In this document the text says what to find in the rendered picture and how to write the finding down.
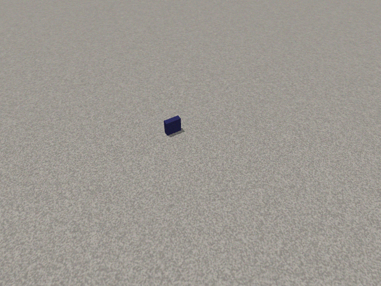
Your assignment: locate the carton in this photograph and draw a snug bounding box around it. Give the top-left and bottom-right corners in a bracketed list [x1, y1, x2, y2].
[164, 116, 181, 136]

